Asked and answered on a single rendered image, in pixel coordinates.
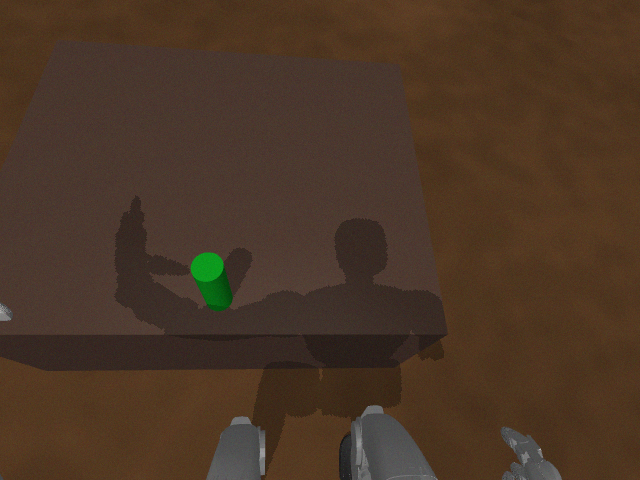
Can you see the can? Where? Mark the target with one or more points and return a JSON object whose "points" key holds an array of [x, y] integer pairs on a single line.
{"points": [[209, 273]]}

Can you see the right robot hand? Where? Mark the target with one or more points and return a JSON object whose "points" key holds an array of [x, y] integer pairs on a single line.
{"points": [[534, 466]]}

